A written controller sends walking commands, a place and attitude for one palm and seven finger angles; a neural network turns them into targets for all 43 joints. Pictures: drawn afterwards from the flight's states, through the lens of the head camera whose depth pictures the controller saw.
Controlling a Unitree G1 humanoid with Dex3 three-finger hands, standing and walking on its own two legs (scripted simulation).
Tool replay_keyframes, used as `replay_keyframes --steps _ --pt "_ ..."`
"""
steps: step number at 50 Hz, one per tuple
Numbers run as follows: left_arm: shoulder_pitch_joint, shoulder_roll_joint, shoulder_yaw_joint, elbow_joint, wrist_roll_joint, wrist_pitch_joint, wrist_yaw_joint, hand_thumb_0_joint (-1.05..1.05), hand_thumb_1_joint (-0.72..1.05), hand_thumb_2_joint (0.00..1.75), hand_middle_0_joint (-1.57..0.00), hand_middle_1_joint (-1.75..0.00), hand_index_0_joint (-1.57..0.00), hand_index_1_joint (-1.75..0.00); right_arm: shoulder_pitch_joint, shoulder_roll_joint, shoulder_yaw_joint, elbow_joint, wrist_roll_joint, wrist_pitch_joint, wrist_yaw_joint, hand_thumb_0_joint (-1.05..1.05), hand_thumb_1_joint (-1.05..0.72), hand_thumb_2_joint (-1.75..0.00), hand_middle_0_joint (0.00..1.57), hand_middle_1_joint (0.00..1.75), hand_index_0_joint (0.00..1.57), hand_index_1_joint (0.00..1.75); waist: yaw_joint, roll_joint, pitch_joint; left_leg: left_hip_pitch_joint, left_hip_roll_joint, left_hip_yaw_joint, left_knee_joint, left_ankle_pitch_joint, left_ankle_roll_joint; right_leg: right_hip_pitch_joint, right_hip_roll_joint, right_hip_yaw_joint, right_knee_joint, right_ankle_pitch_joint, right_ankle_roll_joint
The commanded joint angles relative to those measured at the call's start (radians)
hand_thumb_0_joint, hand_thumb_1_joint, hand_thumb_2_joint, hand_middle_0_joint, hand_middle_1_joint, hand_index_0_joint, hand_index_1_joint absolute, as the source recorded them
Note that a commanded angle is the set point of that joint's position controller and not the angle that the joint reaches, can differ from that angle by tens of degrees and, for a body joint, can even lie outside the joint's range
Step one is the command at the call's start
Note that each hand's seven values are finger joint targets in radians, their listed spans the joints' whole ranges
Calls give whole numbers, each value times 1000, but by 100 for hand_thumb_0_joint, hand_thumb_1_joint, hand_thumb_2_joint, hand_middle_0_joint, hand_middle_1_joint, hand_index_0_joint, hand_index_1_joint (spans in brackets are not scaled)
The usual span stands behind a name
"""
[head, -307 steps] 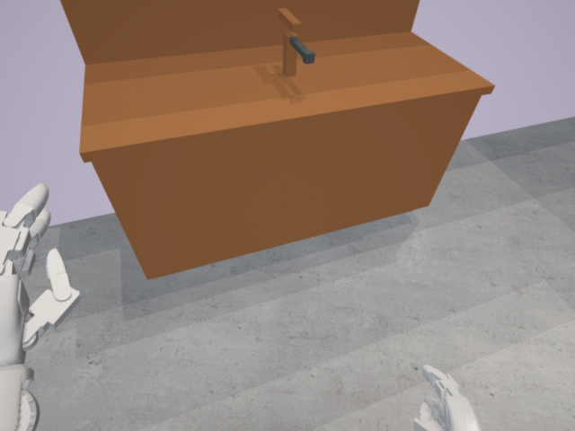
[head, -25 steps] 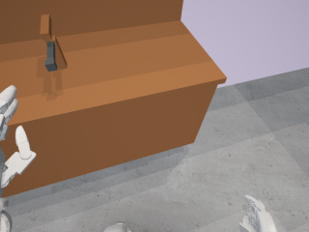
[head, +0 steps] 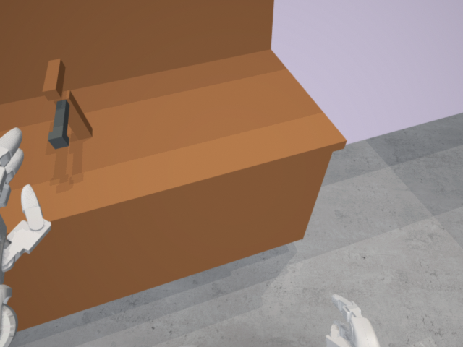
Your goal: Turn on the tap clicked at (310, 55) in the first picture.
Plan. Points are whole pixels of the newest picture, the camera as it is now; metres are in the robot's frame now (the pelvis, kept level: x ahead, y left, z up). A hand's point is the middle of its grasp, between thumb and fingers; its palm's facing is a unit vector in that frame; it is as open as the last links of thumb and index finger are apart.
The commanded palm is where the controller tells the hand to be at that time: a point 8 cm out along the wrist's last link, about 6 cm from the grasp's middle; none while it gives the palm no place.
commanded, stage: take the last steps up to it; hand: left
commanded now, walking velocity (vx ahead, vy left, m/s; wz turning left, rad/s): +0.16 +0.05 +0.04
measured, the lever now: (59, 139) +0.48 +0.41 +0.07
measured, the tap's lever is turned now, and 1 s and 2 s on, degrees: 0 0 0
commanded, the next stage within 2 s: come to a stop and stand still in 0.12 s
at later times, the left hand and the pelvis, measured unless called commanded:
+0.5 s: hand (37, 198) +0.26 +0.27 +0.18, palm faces +0.43 -0.83 -0.36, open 7.4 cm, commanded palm +0.20 +0.30 +0.19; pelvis +0.04 +0.02 +0.01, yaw +0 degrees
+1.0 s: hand (50, 253) +0.19 +0.22 +0.17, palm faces +0.40 -0.86 -0.32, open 7.4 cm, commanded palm +0.14 +0.27 +0.19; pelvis -0.02 -0.01 +0.01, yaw +0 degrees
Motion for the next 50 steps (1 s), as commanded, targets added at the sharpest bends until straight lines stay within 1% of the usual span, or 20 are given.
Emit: replay_keyframes --steps 1,3,5,8,13,16,18,20,21,22,23,28,32,35,37,39,42,46,48,50 --pt "2 200 156 -149 -10 -64 19 0 90 90 -20 -30 -20 -30 -80 -113 -61 -150 -2 -43 -2 0 -90 -90 20 30 20 30 -8 -206 -148 -308 -6 -103 387 34 -22 255 -351 480 -310 274 -89" --pt "29 190 152 -195 -7 -80 19 0 90 90 -20 -30 -20 -30 -101 -106 -53 -143 -3 -18 -1 0 -90 -90 20 30 20 30 -14 -126 -187 -307 -1 -80 351 92 -30 276 -312 320 -269 429 -69" --pt "23 183 143 -224 -9 -92 19 0 90 90 -20 -30 -20 -30 -99 -115 -56 -156 -5 -15 -2 0 -90 -90 20 30 20 30 -22 -140 -174 -271 2 -55 270 137 -30 224 -289 236 -292 449 -58" --pt "58 206 162 -259 -18 -97 30 0 90 90 -20 -30 -20 -30 -88 -123 -68 -170 -5 -19 -10 0 -90 -90 20 30 20 30 -13 -146 -190 -209 -7 -4 65 161 -23 255 -275 202 -291 461 -57" --pt "123 176 154 -243 -26 -75 42 0 90 90 -20 -30 -20 -30 -65 -125 -76 -210 -2 -33 -15 0 -90 -90 20 30 20 30 16 -182 -213 -109 -36 38 -201 169 -12 316 -270 222 -238 554 -60" --pt "73 165 133 -237 -25 -62 44 0 90 90 -20 -30 -20 -30 -44 -128 -73 -214 -7 -29 -21 0 -90 -90 20 30 20 30 1 -166 -224 44 -54 39 -360 303 -12 261 -216 184 -185 485 -11" --pt "20 162 104 -257 -26 -58 41 0 90 90 -20 -30 -20 -30 -41 -150 -85 -218 1 -23 -35 0 -90 -90 20 30 20 30 -10 -78 -216 182 25 -26 -455 495 8 194 -160 161 -109 357 44" --pt "-31 166 93 -262 -17 -61 33 0 90 90 -20 -30 -20 -30 -44 -167 -82 -226 6 -25 -32 0 -90 -90 20 30 20 30 11 68 -209 232 202 -225 -478 795 86 75 -47 132 -26 -35 88" --pt "-23 156 82 -230 -13 -62 27 0 90 90 -20 -30 -20 -30 -44 -156 -77 -225 1 -33 -27 0 -90 -90 20 30 20 30 9 95 -185 238 236 -251 -504 875 105 22 -16 140 21 -186 86" --pt "-52 168 82 -255 -9 -69 21 0 90 90 -20 -30 -20 -30 -47 -146 -65 -213 -20 -39 -25 0 -90 -90 20 30 20 30 -1 182 -168 186 256 -296 -560 823 119 13 -10 147 97 -258 86" --pt "-91 187 92 -301 -1 -78 19 0 90 90 -20 -30 -20 -30 -56 -139 -62 -204 -31 -51 -25 0 -90 -90 20 30 20 30 6 214 -157 181 258 -285 -578 786 118 13 -18 163 144 -266 83" --pt "-44 158 75 -350 -8 -57 20 0 90 90 -20 -30 -20 -30 -23 -148 -70 -207 -20 -90 12 0 -90 -90 20 30 20 30 -1 170 -228 259 221 -169 -519 791 102 39 22 141 52 -153 87" --pt "13 140 96 -254 -27 -32 15 0 90 90 -20 -30 -20 -30 -37 -142 -60 -205 -12 -81 19 0 -90 -90 20 30 20 30 -13 141 -195 140 213 -148 -537 553 92 133 35 109 -77 -115 101" --pt "6 142 105 -204 -27 -27 12 0 90 90 -20 -30 -20 -30 -52 -133 -54 -209 -2 -68 15 0 -90 -90 20 30 20 30 -11 73 -188 56 152 -97 -487 334 47 237 16 115 -243 12 96" --pt "-20 151 101 -186 -30 -21 9 0 90 90 -20 -30 -20 -30 -55 -113 -49 -215 1 -57 12 0 -90 -90 20 30 20 30 -21 -100 -172 10 41 -21 -367 117 -10 184 -93 259 -308 30 44" --pt "-9 149 84 -186 -41 4 7 0 90 90 -20 -30 -20 -30 -69 -107 -51 -207 7 -51 -1 0 -90 -90 20 30 20 30 -11 -220 -120 40 -28 -38 -202 93 -18 9 -202 399 -393 -123 -14" --pt "-30 152 73 -209 -33 7 15 0 90 90 -20 -30 -20 -30 -89 -98 -31 -189 0 -46 -11 0 -90 -90 20 30 20 30 -8 -183 -116 -3 -35 -70 -121 108 -11 10 -215 368 -367 -77 -33" --pt "-84 176 86 -222 -23 -14 31 0 90 90 -20 -30 -20 -30 -79 -120 -42 -168 -1 -57 -33 0 -90 -90 20 30 20 30 -2 -148 -132 35 -47 -59 -269 166 -5 88 -182 318 -325 3 -17" --pt "-91 180 84 -241 -23 -21 34 0 90 90 -20 -30 -20 -30 -73 -138 -53 -168 2 -60 -39 0 -90 -90 20 30 20 30 -3 -62 -117 102 -20 -84 -398 240 7 81 -156 307 -298 -10 7" --pt "-64 168 79 -237 -15 -36 31 0 90 90 -20 -30 -20 -30 -66 -159 -58 -181 -3 -63 -39 0 -90 -90 20 30 20 30 8 41 -114 92 50 -151 -479 340 27 108 -72 266 -239 7 45"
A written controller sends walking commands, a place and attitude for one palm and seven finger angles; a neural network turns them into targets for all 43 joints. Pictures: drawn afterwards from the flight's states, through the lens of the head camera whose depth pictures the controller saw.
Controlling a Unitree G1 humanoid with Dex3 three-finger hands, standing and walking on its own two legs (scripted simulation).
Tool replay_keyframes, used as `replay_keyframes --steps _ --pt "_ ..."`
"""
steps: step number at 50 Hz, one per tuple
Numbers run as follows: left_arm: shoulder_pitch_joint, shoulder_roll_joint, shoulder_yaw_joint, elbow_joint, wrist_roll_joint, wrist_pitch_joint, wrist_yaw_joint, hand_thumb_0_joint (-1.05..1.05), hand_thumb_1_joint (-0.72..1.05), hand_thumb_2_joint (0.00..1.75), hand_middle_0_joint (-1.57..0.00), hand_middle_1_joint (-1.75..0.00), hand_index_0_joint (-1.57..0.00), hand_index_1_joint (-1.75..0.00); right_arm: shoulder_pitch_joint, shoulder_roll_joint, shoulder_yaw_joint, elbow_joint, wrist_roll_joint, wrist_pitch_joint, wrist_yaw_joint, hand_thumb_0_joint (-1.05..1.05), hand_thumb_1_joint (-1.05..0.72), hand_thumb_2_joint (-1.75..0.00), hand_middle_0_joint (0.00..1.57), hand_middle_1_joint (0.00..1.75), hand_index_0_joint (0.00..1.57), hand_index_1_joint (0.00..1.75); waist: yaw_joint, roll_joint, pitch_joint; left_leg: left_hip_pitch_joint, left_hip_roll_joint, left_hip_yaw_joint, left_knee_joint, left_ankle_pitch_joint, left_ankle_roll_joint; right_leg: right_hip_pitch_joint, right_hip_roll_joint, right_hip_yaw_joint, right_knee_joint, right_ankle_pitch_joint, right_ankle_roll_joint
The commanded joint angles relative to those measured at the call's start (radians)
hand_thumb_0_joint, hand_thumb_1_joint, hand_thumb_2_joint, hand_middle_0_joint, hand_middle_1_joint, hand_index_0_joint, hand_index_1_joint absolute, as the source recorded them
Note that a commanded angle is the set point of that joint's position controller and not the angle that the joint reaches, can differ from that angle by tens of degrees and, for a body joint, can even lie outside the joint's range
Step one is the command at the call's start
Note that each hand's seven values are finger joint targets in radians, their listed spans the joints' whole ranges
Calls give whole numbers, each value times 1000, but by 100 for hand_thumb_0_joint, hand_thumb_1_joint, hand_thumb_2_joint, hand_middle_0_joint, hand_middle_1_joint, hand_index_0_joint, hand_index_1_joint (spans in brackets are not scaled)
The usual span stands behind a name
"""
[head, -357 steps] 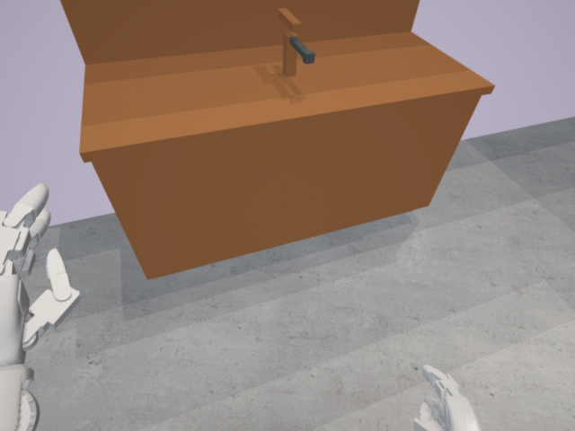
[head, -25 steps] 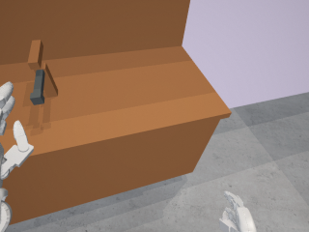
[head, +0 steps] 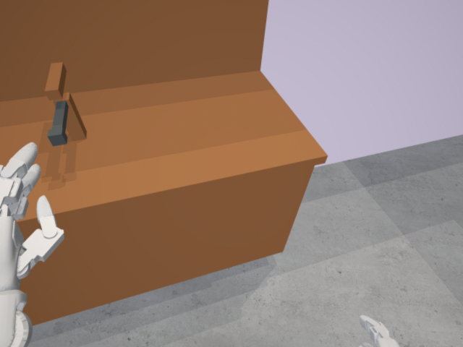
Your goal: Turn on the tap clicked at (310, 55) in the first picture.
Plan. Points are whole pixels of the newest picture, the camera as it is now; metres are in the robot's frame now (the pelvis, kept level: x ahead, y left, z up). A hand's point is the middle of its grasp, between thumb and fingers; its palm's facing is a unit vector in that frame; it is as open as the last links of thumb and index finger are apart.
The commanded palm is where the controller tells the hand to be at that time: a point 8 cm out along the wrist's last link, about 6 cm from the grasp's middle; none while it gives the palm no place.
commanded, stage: come to a stop and stand still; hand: left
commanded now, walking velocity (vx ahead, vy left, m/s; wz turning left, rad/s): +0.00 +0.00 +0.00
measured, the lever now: (57, 136) +0.50 +0.42 +0.06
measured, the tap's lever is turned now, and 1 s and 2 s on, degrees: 0 0 0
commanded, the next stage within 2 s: look again from close up in 0.40 s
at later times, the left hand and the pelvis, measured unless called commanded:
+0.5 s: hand (41, 246) +0.20 +0.25 +0.16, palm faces +0.40 -0.85 -0.35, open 7.4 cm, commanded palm +0.14 +0.29 +0.18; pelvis -0.02 +0.01 +0.01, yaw -1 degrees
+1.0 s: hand (10, 196) +0.25 +0.31 +0.18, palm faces +0.47 -0.83 -0.30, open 7.4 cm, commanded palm +0.19 +0.33 +0.18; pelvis +0.03 +0.05 +0.01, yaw -1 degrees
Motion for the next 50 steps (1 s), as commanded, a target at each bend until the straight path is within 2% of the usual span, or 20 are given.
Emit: replay_keyframes --steps 1,3,5,8,12,17,24,25,26,27,28,31,33,35,37,38,41,43,47,50 --pt "-56 201 147 -229 16 -102 23 0 90 90 -20 -30 -20 -30 -129 -71 -14 -198 -12 -72 -4 0 -90 -90 20 30 20 30 24 186 -71 -7 132 -135 -233 125 32 37 -85 155 -111 -23 37" --pt "-52 190 143 -222 22 -116 21 0 90 90 -20 -30 -20 -30 -132 -65 -11 -201 -16 -75 -2 0 -90 -90 20 30 20 30 25 245 -52 -157 174 -178 -308 25 50 144 -57 111 -30 -30 50" --pt "-62 166 122 -192 31 -123 20 0 90 90 -20 -30 -20 -30 -122 -71 -15 -200 -12 -85 3 0 -90 -90 20 30 20 30 24 186 -46 -226 161 -147 -304 -108 45 185 -59 118 -32 -33 50" --pt "-40 166 129 -173 27 -123 18 0 90 90 -20 -30 -20 -30 -106 -71 -21 -205 -11 -97 7 0 -90 -90 20 30 20 30 18 80 -76 -173 105 -96 -249 -153 24 154 -74 151 -116 -26 46" --pt "-64 163 112 -148 23 -104 16 0 90 90 -20 -30 -20 -30 -98 -66 -21 -193 -16 -89 11 0 -90 -90 20 30 20 30 5 -54 -55 -67 32 -36 -100 -143 2 -26 -151 269 -272 -252 12" --pt "-110 179 114 -167 21 -88 22 0 90 90 -20 -30 -20 -30 -111 -53 -8 -184 -19 -82 4 0 -90 -90 20 30 20 30 5 -39 -79 -6 31 -49 -112 -76 9 -47 -145 242 -273 -246 15" --pt "-120 172 112 -205 30 -98 21 0 90 90 -20 -30 -20 -30 -123 -57 -1 -201 -17 -83 1 0 -90 -90 20 30 20 30 16 116 -52 -133 96 -127 -308 -190 22 94 -52 142 -155 -128 46" --pt "-1139 1021 721 -426 180 -199 3 0 90 90 -20 -30 -20 -30 11 -89 -31 -182 -51 -137 9 0 -90 -90 20 30 20 30 51 -105 57 -211 69 -16 -65 4 39 -36 -117 250 -250 54 119" --pt "-587 421 316 140 76 -155 -46 0 90 90 -20 -30 -20 -30 -43 25 12 -130 -22 -124 15 0 -90 -90 20 30 20 30 22 -130 -200 -25 -35 -15 7 46 32 13 -189 235 -212 27 18" --pt "-300 325 267 112 27 -152 -47 0 90 90 -20 -30 -20 -30 -71 -18 -17 -197 -7 -138 17 0 -90 -90 20 30 20 30 79 -99 -103 -12 -23 -12 -2 22 12 1 -183 332 -292 31 34" --pt "-214 147 144 214 12 -144 -57 0 90 90 -20 -30 -20 -30 -82 -32 -20 -218 3 -160 36 0 -90 -90 20 30 20 30 54 87 -144 45 -18 2 -82 -2 6 33 -179 305 -256 -23 -3" --pt "-142 127 59 -71 -6 -178 -70 0 90 90 -20 -30 -20 -30 -77 -68 -27 -218 3 -165 67 0 -90 -90 20 30 20 30 52 177 -128 46 19 -50 -213 -78 23 16 -111 242 -196 -163 12" --pt "-88 111 47 -107 0 -169 -66 0 90 90 -20 -30 -20 -30 -106 -68 -17 -234 10 -173 74 0 -90 -90 20 30 20 30 53 182 -82 -58 73 -114 -335 -194 36 73 -49 160 -97 -118 27" --pt "-95 178 121 -106 15 -165 -47 0 90 90 -20 -30 -20 -30 -103 -70 -17 -246 13 -170 66 0 -90 -90 20 30 20 30 57 21 -74 -154 112 -152 -371 -243 50 147 -29 120 -40 -61 44" --pt "-118 225 187 -99 14 -160 -39 0 90 90 -20 -30 -20 -30 -103 -77 -23 -255 8 -168 57 0 -90 -90 20 30 20 30 50 -108 -93 -103 100 -134 -329 -163 46 132 -33 123 -72 -35 45" --pt "-164 297 255 -133 14 -162 -31 0 90 90 -20 -30 -20 -30 -110 -79 -22 -257 3 -165 50 0 -90 -90 20 30 20 30 46 -63 -93 -62 94 -125 -336 -129 38 106 -27 124 -77 -34 48" --pt "-260 239 219 -143 19 -179 -37 0 90 90 -20 -30 -20 -30 -113 -68 -14 -257 -7 -170 41 0 -90 -90 20 30 20 30 40 111 -67 -100 106 -140 -380 -210 39 122 -27 124 -33 -33 39" --pt "-327 235 198 -199 23 -189 -39 0 90 90 -20 -30 -20 -30 -115 -61 -10 -258 -14 -179 42 0 -90 -90 20 30 20 30 37 169 -76 -40 95 -123 -351 -117 28 110 -27 115 -44 28 32" --pt "-275 127 83 -153 31 -176 -44 0 90 90 -20 -30 -20 -30 -92 -72 -18 -232 -22 -190 61 0 -90 -90 20 30 20 30 28 142 -134 54 63 -95 -257 -26 23 89 -29 113 -69 51 14" --pt "-206 113 73 -128 32 -156 -44 0 90 90 -20 -30 -20 -30 -88 -77 -23 -232 -25 -172 67 0 -90 -90 20 30 20 30 22 107 -148 88 55 -93 -199 103 16 62 -25 101 -43 99 6"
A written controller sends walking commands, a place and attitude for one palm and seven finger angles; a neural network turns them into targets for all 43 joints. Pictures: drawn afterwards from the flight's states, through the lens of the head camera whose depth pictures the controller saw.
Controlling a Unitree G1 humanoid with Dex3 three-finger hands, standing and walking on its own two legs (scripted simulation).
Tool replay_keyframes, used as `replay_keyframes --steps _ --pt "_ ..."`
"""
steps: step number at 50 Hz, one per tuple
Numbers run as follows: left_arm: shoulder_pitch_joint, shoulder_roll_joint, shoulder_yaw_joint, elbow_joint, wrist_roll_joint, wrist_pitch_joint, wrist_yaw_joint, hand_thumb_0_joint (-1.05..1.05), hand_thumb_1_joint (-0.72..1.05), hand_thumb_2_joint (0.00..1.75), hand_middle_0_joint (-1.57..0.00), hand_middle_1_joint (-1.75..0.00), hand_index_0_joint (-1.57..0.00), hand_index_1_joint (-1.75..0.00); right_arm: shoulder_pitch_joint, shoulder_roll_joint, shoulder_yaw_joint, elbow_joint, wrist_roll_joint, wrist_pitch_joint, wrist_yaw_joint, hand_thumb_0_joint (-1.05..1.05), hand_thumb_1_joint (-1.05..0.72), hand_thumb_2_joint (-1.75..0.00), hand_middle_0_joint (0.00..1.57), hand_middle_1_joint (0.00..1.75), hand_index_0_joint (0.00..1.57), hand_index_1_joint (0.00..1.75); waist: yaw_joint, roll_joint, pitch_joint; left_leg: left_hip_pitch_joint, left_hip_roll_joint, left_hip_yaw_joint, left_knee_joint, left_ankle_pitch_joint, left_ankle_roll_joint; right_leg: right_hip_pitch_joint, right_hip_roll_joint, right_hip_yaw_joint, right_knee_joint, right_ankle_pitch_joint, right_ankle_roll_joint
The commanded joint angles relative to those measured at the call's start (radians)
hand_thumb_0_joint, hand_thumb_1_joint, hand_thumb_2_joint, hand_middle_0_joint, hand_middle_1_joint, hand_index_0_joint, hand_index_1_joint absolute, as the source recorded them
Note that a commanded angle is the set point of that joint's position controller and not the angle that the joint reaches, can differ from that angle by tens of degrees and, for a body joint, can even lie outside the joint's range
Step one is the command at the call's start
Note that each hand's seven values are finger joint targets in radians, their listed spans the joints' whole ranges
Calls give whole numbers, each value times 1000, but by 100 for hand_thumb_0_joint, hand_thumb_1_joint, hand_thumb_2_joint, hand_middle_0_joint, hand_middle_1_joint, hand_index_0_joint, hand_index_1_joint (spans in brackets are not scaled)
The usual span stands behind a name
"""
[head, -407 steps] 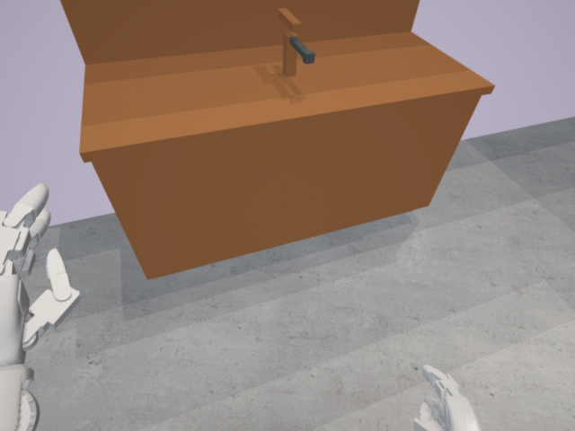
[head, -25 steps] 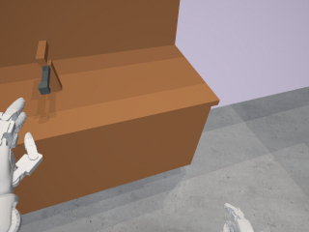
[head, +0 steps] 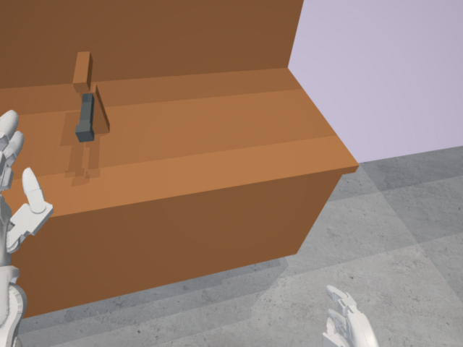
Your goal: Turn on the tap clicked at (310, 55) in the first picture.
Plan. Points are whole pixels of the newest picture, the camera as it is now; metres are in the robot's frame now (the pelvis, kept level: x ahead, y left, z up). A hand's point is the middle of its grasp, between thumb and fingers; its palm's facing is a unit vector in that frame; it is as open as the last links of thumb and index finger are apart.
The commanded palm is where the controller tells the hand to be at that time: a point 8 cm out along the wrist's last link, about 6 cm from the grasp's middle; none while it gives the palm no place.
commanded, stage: shuffle to correct the standing spot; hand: left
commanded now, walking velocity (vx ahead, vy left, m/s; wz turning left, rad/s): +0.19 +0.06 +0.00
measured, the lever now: (85, 132) +0.47 +0.37 +0.06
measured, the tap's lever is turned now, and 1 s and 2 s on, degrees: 0 0 0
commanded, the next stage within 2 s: come to a stop and stand still in 0.90 s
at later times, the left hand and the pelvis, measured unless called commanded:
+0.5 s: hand (91, 168) +0.30 +0.25 +0.16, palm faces +0.39 -0.84 -0.38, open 7.4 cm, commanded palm +0.24 +0.28 +0.18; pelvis +0.07 +0.01 -0.02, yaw -1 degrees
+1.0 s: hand (62, 128) +0.36 +0.31 +0.18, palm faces +0.40 -0.82 -0.41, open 7.4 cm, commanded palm +0.28 +0.35 +0.18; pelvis +0.12 +0.07 -0.02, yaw -1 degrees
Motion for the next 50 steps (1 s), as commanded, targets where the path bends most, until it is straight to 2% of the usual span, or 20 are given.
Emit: replay_keyframes --steps 1,8,17,19,22,24,26,27,28,29,31,33,35,37,39,40,42,43,46,50 --pt "-36 123 6 -189 10 -45 -3 0 90 90 -20 -30 -20 -30 -75 -151 -80 -152 -1 -35 -5 0 -90 -90 20 30 20 30 -42 128 -148 24 127 -137 -95 119 -59 27 14 8 24 105 -52" --pt "-9 231 132 -229 -18 -41 4 0 90 90 -20 -30 -20 -30 -99 -140 -79 -185 14 24 -22 0 -90 -90 20 30 20 30 -52 68 -161 -7 99 -87 47 313 -57 63 -25 49 105 283 -80" --pt "20 225 121 -355 -29 -61 19 0 90 90 -20 -30 -20 -30 -99 -151 -97 -181 27 24 -6 0 -90 -90 20 30 20 30 -48 61 -224 -44 53 -42 240 457 -56 145 -109 142 205 460 -122" --pt "48 234 144 -346 -35 -60 22 0 90 90 -20 -30 -20 -30 -88 -152 -96 -171 28 33 -4 0 -90 -90 20 30 20 30 -65 145 -220 64 88 -99 152 516 -36 30 -59 55 295 388 -76" --pt "41 204 120 -312 -28 -53 13 0 90 90 -20 -30 -20 -30 -67 -153 -105 -178 18 44 1 0 -90 -90 20 30 20 30 -87 250 -131 270 243 -315 12 652 39 -299 51 -57 385 -182 -29" --pt "50 207 125 -282 -26 -44 15 0 90 90 -20 -30 -20 -30 -55 -161 -110 -175 11 46 -3 0 -90 -90 20 30 20 30 -92 182 -123 319 228 -259 78 808 -5 -314 54 -99 289 -209 -40" --pt "61 205 135 -242 -23 -31 13 0 90 90 -20 -30 -20 -30 -85 -160 -104 -187 19 63 1 0 -90 -90 20 30 20 30 -52 146 -142 41 178 -127 221 719 -54 38 50 -109 68 -5 -68" --pt "57 216 143 -238 -20 -32 15 0 90 90 -20 -30 -20 -30 -99 -157 -104 -186 28 66 1 0 -90 -90 20 30 20 30 -25 17 -195 -224 116 -49 465 545 -63 327 -42 25 38 259 -125" --pt "92 228 141 -213 -32 -30 17 0 90 90 -20 -30 -20 -30 -113 -144 -109 -191 32 60 -3 0 -90 -90 20 30 20 30 -18 -215 -231 -457 -20 18 814 135 -77 451 -279 413 -12 507 -264" --pt "52 212 131 -245 -47 -57 22 0 90 90 -20 -30 -20 -30 -101 -174 -119 -190 25 50 2 0 -90 -90 20 30 20 30 -28 -215 -152 -585 -12 -95 970 -236 -73 400 -388 532 -58 590 -304" --pt "101 237 158 -274 -31 -81 26 0 90 90 -20 -30 -20 -30 -93 -173 -118 -165 26 55 13 0 -90 -90 20 30 20 30 -10 -34 -38 -619 139 -265 929 -269 -64 230 -419 448 -56 435 -282" --pt "91 224 126 -305 -10 -90 13 0 90 90 -20 -30 -20 -30 -115 -137 -91 -154 12 81 23 0 -90 -90 20 30 20 30 -37 42 -25 -484 164 -196 708 -184 -61 94 -330 260 -64 380 -213" --pt "-18 211 103 -334 -6 -91 13 0 90 90 -20 -30 -20 -30 -118 -102 -77 -148 11 73 13 0 -90 -90 20 30 20 30 -58 -57 -34 -229 144 -62 453 -8 -63 -85 -237 64 -100 309 -161" --pt "-75 216 100 -324 -2 -81 19 0 90 90 -20 -30 -20 -30 -125 -102 -90 -132 10 43 -7 0 -90 -90 20 30 20 30 -48 -104 -44 -27 80 41 276 113 -65 -131 -189 18 -76 204 -125" --pt "-47 218 104 -317 0 -68 24 0 90 90 -20 -30 -20 -30 -112 -109 -103 -134 12 22 -31 0 -90 -90 20 30 20 30 -58 21 -74 117 24 83 124 141 -65 -129 -133 -20 69 113 -92" --pt "-57 219 108 -340 -2 -67 22 0 90 90 -20 -30 -20 -30 -93 -125 -117 -144 19 17 -38 0 -90 -90 20 30 20 30 -71 121 -118 196 33 25 68 106 -50 -143 -102 -19 224 69 -72" --pt "-74 229 134 -369 -4 -78 28 0 90 90 -20 -30 -20 -30 -98 -163 -132 -167 16 15 -32 0 -90 -90 20 30 20 30 -73 445 -184 197 339 -504 -159 -8 125 -308 64 -24 719 -386 -14" --pt "-41 250 155 -288 -12 -82 27 0 90 90 -20 -30 -20 -30 -121 -146 -130 -177 22 4 -34 0 -90 -90 20 30 20 30 -73 297 -125 102 384 -600 -212 -39 186 -335 66 36 826 -367 -18" --pt "-9 249 176 -356 -12 -77 13 0 90 90 -20 -30 -20 -30 -110 -142 -133 -138 20 6 -16 0 -90 -90 20 30 20 30 -65 176 -167 24 329 -427 -136 22 185 -314 -32 60 747 -286 -16" --pt "128 205 144 -403 -24 -74 5 0 90 90 -20 -30 -20 -30 -112 -136 -104 -144 22 -12 3 0 -90 -90 20 30 20 30 -53 270 -181 -138 257 -254 -164 -133 106 -106 2 -30 383 -199 -27"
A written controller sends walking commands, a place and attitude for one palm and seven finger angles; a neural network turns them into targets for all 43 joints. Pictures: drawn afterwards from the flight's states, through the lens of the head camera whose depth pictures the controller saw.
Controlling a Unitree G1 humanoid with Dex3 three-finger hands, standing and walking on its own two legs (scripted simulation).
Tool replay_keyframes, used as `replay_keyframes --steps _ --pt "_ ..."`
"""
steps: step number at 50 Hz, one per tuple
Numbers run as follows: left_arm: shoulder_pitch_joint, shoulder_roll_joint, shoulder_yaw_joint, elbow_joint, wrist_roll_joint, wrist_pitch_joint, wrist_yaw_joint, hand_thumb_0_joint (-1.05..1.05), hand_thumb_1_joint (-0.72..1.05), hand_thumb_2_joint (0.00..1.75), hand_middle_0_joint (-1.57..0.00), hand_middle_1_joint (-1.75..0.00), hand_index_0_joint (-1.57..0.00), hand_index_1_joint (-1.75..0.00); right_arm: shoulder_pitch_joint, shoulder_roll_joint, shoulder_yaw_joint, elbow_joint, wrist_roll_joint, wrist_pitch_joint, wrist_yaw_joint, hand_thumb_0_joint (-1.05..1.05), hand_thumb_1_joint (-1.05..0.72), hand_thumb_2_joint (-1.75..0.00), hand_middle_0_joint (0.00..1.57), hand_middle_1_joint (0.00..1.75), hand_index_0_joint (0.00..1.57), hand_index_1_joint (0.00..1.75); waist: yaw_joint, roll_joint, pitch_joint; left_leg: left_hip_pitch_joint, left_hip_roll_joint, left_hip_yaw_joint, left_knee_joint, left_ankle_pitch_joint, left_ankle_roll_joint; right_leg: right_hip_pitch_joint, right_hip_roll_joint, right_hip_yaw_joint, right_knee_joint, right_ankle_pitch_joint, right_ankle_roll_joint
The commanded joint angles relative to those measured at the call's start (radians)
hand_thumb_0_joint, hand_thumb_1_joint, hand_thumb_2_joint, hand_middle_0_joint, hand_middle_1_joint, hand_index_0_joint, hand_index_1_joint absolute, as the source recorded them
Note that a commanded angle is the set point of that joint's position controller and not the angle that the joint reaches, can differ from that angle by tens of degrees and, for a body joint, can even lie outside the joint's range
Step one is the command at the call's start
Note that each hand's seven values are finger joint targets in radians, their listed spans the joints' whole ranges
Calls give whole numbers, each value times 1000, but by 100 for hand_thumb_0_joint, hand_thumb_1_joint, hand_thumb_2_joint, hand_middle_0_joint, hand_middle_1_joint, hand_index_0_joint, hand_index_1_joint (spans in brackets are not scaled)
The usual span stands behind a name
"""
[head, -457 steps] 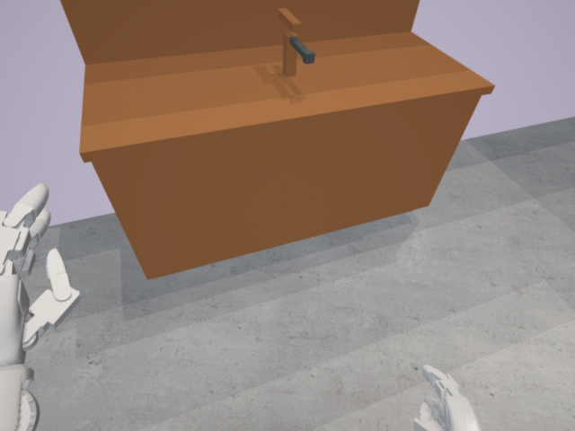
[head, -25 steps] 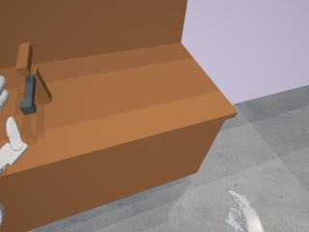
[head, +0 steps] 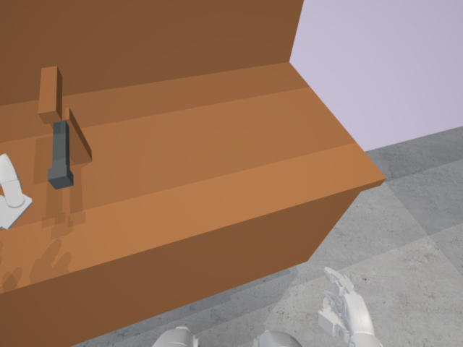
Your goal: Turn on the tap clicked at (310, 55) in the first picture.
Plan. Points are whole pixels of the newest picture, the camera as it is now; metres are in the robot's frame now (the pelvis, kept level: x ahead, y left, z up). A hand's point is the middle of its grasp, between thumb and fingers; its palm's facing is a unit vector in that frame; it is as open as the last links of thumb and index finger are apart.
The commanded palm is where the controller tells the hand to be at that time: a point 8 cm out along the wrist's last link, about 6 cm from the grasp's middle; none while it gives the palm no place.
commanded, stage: come to a stop and stand still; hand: left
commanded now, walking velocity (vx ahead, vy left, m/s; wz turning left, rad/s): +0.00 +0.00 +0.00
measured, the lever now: (61, 177) +0.35 +0.31 +0.08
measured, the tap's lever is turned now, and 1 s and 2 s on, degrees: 0 0 0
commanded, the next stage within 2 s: look again from close up in 1.62 s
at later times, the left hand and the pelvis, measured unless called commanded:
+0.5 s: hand (42, 176) +0.27 +0.24 +0.20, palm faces +0.32 -0.87 -0.38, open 7.4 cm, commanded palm +0.20 +0.30 +0.20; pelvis +0.04 +0.02 +0.02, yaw -1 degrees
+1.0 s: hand out of the picture +0.21 +0.30 +0.17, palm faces +0.36 -0.87 -0.34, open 7.4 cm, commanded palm +0.14 +0.33 +0.20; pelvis -0.02 +0.05 +0.02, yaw -1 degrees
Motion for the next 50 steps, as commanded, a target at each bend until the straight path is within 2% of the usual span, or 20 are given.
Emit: replay_keyframes --steps 1,4,6,7,9,11,14,16,18,23,28,29,30,31,33,37,41,43,48,50 --pt "98 119 77 -264 -8 -65 10 0 90 90 -20 -30 -20 -30 -26 -176 -49 -136 0 -63 0 0 -90 -90 20 30 20 30 22 259 -255 24 200 -240 -320 -218 135 178 16 -43 -346 56 -5" --pt "77 147 103 -163 -2 -30 26 0 90 90 -20 -30 -20 -30 -18 -161 -23 -131 -2 -46 -21 0 -90 -90 20 30 20 30 17 59 -245 -71 111 -130 -163 -281 35 361 -15 31 -691 132 -22" --pt "5 153 91 -100 -5 -3 25 0 90 90 -20 -30 -20 -30 -12 -158 -22 -122 -10 -33 -24 0 -90 -90 20 30 20 30 10 -151 -167 -101 -14 -33 167 -225 -31 224 -262 430 -876 83 -145" --pt "-16 84 30 -46 -12 18 17 0 90 90 -20 -30 -20 -30 -5 -166 -34 -113 4 -39 -20 0 -90 -90 20 30 20 30 13 -214 -120 -94 -10 -60 248 -188 -41 170 -291 442 -872 155 -172" --pt "-51 72 2 -53 -6 21 30 0 90 90 -20 -30 -20 -30 -28 -164 -21 -99 11 -46 -19 0 -90 -90 20 30 20 30 1 -129 -129 -42 22 -76 160 -156 -38 215 -269 314 -766 490 -178" --pt "-82 76 -15 -44 6 11 40 0 90 90 -20 -30 -20 -30 -32 -146 -2 -79 0 -55 -34 0 -90 -90 20 30 20 30 8 -41 -183 83 0 -37 -101 -48 -31 297 -170 130 -646 704 -91" --pt "-111 60 -60 -164 11 10 42 0 90 90 -20 -30 -20 -30 -64 -176 -21 -108 -1 -65 -47 0 -90 -90 20 30 20 30 28 149 -266 351 132 -166 -195 568 27 211 -36 10 -489 586 14" --pt "-96 76 -48 -222 10 8 38 0 90 90 -20 -30 -20 -30 -53 -197 -43 -135 1 -58 -38 0 -90 -90 20 30 20 30 41 144 -255 335 180 -186 -207 609 35 207 -9 38 -547 314 2" --pt "-23 139 23 -284 9 15 39 0 90 90 -20 -30 -20 -30 -69 -179 -33 -148 -9 -53 -38 0 -90 -90 20 30 20 30 41 219 -237 259 161 -191 -219 588 23 254 0 18 -584 388 2" --pt "151 160 100 -286 -15 -1 39 0 90 90 -20 -30 -20 -30 -48 -174 -39 -168 0 -35 -38 0 -90 -90 20 30 20 30 34 190 -325 228 110 -123 -185 507 -29 369 -12 25 -643 587 -16" --pt "204 92 55 -188 -37 27 31 0 90 90 -20 -30 -20 -30 -35 -176 -37 -167 6 -13 -51 0 -90 -90 20 30 20 30 21 160 -329 236 107 -105 -219 391 -32 358 -17 32 -681 596 -4" --pt "-902 914 603 -397 123 -103 -2 0 90 90 -20 -30 -20 -30 121 -268 -82 -118 -65 -76 -40 0 -90 -90 20 30 20 30 59 39 -121 76 78 -37 -86 311 -8 178 -73 115 -797 617 67" --pt "-292 258 199 276 15 -30 -49 0 90 90 -20 -30 -20 -30 45 -120 -35 -92 -10 -68 -41 0 -90 -90 20 30 20 30 25 2 -305 200 -8 -45 -166 294 -14 257 -107 113 -718 652 -49" --pt "-91 237 156 140 0 -39 -42 0 90 90 -20 -30 -20 -30 55 -195 -75 -153 -13 -73 -42 0 -90 -90 20 30 20 30 70 46 -239 212 41 -54 -141 300 -31 257 -87 193 -731 806 5" --pt "9 12 -58 128 -32 -20 -51 0 90 90 -20 -30 -20 -30 26 -204 -72 -147 20 -82 -23 0 -90 -90 20 30 20 30 54 198 -326 314 58 -51 -198 355 -2 280 -68 108 -640 663 13" --pt "6 30 -125 -43 -15 -10 -28 0 90 90 -20 -30 -20 -30 -7 -195 -51 -174 20 -85 3 0 -90 -90 20 30 20 30 60 19 -249 200 77 -96 -231 119 2 255 -46 84 -710 346 36" --pt "-64 167 15 -107 -3 -23 3 0 90 90 -20 -30 -20 -30 -36 -190 -38 -183 6 -82 -31 0 -90 -90 20 30 20 30 41 -137 -142 176 5 -88 -183 -143 -12 82 -83 140 -862 -64 -18" --pt "-136 261 97 -181 6 -36 19 0 90 90 -20 -30 -20 -30 -55 -194 -33 -169 4 -76 -49 0 -90 -90 20 30 20 30 35 -21 -96 209 3 -89 -170 -154 -16 -17 -94 151 -871 -137 -39" --pt "-190 187 60 -202 16 -69 21 0 90 90 -20 -30 -20 -30 -27 -184 -27 -164 3 -103 -46 0 -90 -90 20 30 20 30 37 310 -122 -9 94 -221 -440 -419 15 270 19 41 -635 66 -7" --pt "-180 157 37 -195 24 -85 11 0 90 90 -20 -30 -20 -30 -21 -179 -31 -166 2 -120 -36 0 -90 -90 20 30 20 30 47 322 -165 -88 120 -234 -467 -455 34 397 35 10 -533 158 -2"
